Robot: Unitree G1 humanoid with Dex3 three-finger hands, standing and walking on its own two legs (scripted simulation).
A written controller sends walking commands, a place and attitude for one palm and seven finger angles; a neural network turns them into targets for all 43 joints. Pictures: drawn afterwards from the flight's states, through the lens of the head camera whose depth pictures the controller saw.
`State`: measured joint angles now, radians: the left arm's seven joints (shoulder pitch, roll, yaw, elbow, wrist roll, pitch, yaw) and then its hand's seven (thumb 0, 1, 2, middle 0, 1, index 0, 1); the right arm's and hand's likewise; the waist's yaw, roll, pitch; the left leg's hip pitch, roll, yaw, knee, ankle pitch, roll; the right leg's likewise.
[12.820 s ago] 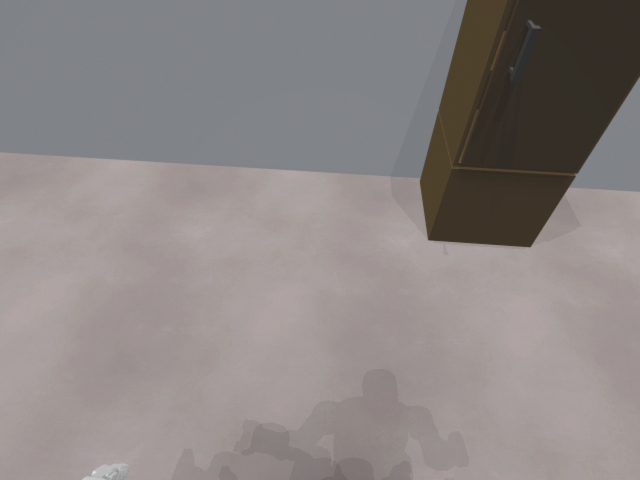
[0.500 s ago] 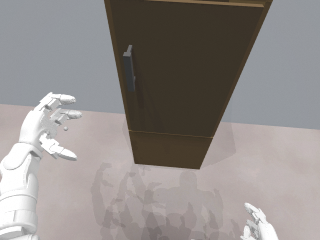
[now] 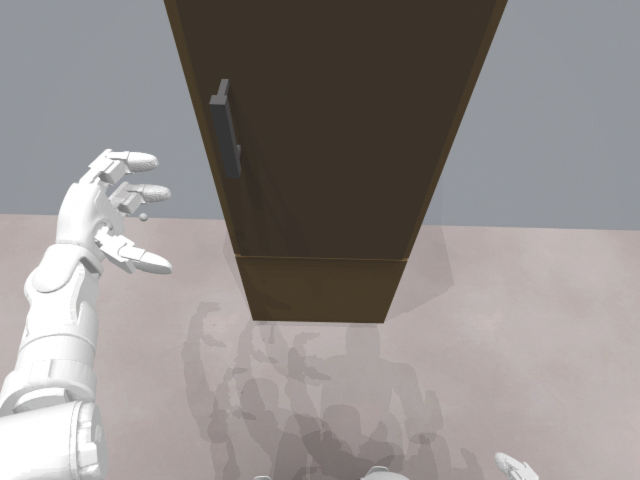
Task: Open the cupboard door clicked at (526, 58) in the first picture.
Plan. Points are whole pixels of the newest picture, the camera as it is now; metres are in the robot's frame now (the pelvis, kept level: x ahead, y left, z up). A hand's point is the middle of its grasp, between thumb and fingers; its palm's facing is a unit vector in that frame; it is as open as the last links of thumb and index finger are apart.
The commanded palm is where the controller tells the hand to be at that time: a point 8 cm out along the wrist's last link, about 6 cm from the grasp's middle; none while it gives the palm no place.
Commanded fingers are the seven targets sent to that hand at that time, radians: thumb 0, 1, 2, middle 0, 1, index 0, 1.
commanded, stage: move the hooked fingers beside the handle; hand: left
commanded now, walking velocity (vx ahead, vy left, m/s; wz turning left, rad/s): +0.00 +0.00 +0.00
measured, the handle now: (229, 130) +0.59 +0.15 +0.08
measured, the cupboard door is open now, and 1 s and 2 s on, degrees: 0 0 0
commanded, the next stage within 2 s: slide the fingers in behind the handle in 1.62 s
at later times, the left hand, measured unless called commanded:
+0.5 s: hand (170, 171) +0.49 +0.21 +0.09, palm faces -0.03 -1.00 +0.00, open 14.0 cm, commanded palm +0.47 +0.27 +0.09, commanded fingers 0.00 -0.50 0.30 -0.30 -1.20 -0.30 -1.20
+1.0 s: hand (191, 143) +0.55 +0.20 +0.09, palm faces -0.04 -1.00 -0.01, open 14.0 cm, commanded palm +0.53 +0.25 +0.08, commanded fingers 0.00 -0.50 0.30 -0.30 -1.20 -0.30 -1.20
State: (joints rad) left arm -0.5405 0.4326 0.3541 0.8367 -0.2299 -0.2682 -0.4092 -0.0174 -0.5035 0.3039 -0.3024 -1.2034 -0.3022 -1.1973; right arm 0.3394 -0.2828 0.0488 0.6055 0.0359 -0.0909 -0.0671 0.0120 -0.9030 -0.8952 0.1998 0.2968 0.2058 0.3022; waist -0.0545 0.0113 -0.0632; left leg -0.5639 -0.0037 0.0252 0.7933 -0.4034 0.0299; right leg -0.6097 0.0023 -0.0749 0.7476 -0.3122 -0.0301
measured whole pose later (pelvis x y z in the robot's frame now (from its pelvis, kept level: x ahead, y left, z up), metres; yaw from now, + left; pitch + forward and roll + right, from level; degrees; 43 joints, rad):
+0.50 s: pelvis +0.00 +0.00 -0.01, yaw -1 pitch +16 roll -1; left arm -0.86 0.58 0.43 1.18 -0.15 -0.34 -0.40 -0.02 -0.50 0.30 -0.30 -1.20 -0.30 -1.20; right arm 0.41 -0.30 0.04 0.62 0.02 0.01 -0.05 0.01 -0.90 -0.90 0.20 0.30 0.21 0.30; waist -0.14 0.01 -0.07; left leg -0.72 0.02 0.03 0.86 -0.43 0.03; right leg -0.76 0.03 -0.07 0.79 -0.32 -0.04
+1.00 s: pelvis +0.01 +0.01 -0.02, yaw -3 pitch +21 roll -3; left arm -1.02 0.64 0.45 1.26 -0.07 -0.33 -0.32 -0.02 -0.50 0.30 -0.30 -1.20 -0.30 -1.20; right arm 0.46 -0.29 0.05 0.59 -0.02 0.07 -0.01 0.00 -0.90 -0.89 0.20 0.30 0.21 0.30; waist -0.21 0.03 -0.08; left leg -0.83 0.03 0.04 0.91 -0.46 0.04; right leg -0.86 0.03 -0.06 0.81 -0.33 -0.02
